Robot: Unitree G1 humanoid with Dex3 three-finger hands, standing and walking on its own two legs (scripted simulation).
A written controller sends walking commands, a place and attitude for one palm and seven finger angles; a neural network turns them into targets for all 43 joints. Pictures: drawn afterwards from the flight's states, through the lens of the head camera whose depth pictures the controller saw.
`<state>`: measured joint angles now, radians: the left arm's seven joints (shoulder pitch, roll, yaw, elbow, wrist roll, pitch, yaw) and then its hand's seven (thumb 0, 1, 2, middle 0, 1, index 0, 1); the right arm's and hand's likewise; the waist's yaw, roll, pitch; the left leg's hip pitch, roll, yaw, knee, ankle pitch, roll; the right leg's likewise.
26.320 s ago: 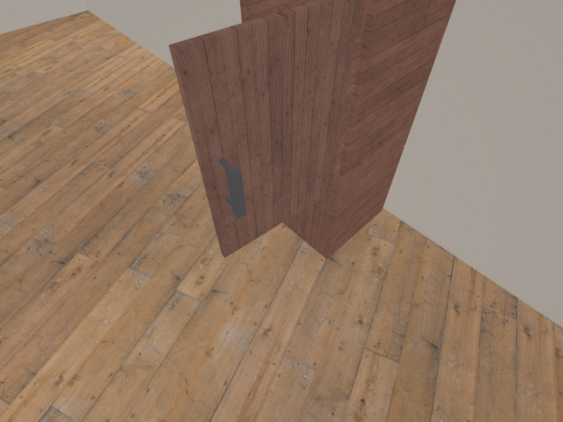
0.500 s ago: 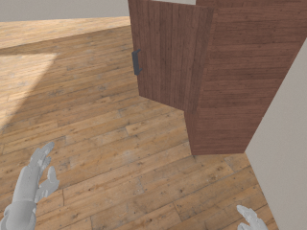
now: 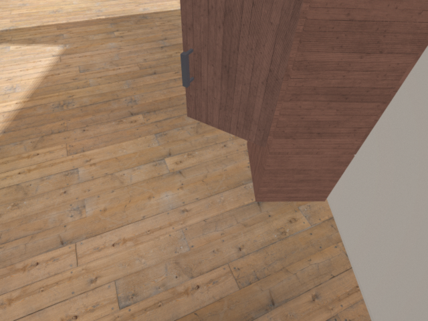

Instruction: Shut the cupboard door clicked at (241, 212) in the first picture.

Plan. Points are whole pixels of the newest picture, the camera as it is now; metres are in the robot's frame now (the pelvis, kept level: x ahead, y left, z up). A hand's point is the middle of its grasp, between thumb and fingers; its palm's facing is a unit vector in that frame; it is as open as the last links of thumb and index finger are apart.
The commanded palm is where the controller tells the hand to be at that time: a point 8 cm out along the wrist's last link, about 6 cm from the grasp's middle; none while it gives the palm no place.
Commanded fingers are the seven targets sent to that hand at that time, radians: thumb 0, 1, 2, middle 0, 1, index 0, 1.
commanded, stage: let the arm hang, fingers relaxed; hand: left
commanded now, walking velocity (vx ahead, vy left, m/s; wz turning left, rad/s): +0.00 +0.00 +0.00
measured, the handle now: (188, 68) +1.01 +0.16 -0.07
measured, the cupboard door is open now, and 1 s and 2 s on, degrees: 59 59 59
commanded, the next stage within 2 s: look to check the result in 0.50 s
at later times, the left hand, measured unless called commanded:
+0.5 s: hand out of the picture +0.05 +0.19 -0.17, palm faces -0.01 -0.97 -0.23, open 7.4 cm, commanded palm none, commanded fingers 0.00 0.90 0.90 -0.20 -0.30 -0.20 -0.30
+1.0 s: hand out of the picture +0.06 +0.21 -0.16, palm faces -0.01 -0.96 -0.28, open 7.4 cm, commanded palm none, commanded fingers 0.00 0.90 0.90 -0.20 -0.30 -0.20 -0.30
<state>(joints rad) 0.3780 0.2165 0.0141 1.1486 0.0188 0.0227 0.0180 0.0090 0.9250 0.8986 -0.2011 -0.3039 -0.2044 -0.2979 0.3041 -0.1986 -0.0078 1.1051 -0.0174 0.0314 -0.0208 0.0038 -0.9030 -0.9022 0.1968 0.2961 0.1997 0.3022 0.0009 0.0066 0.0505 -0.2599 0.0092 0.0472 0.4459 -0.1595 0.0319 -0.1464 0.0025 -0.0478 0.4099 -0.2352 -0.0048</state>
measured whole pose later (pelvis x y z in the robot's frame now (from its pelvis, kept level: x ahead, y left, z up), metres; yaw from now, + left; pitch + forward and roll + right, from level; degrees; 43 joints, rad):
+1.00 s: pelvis +0.03 -0.01 +0.01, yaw -1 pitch -2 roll +0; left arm 0.21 0.26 0.01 1.13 0.02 -0.01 0.02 0.01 0.91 0.90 -0.20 -0.30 -0.20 -0.30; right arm 0.16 -0.26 -0.01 1.12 -0.02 0.01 -0.02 0.00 -0.90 -0.90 0.20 0.30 0.20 0.30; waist 0.00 0.01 0.04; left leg -0.17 0.01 0.06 0.36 -0.17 0.01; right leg -0.07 0.00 -0.04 0.34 -0.24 -0.01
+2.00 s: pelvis +0.02 -0.05 -0.01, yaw +24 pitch +1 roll +1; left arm 0.19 0.22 0.07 0.86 0.03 0.02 0.03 0.01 0.91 0.90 -0.20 -0.30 -0.20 -0.30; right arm 0.22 -0.24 -0.09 0.93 -0.03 0.09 0.01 0.00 -0.90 -0.90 0.20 0.30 0.20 0.30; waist -0.03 0.03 0.07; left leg -0.50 -0.08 -0.13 0.79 -0.38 -0.02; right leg -0.30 -0.03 -0.03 0.59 -0.29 -0.01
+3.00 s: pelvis +0.14 +0.04 +0.00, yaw +64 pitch +0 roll +0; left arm 0.37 0.14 0.05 1.00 0.04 -0.07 0.00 0.01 0.91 0.90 -0.20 -0.30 -0.21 -0.30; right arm 0.12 -0.21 -0.07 0.93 -0.04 0.03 0.06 0.00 -0.91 -0.90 0.19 0.30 0.19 0.30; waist 0.03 -0.02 0.10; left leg -0.53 0.08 0.09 0.78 -0.27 0.01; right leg -0.05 -0.13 -0.37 0.39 -0.31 0.04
